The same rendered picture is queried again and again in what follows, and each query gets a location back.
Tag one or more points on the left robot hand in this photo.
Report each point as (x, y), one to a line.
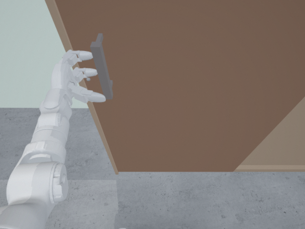
(62, 77)

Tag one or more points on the handle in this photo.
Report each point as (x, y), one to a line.
(101, 66)

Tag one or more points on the left robot upper arm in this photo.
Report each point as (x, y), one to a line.
(34, 190)

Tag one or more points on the wardrobe door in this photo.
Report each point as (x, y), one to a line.
(197, 84)
(285, 145)

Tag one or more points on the left robot forearm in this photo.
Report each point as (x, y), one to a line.
(51, 132)

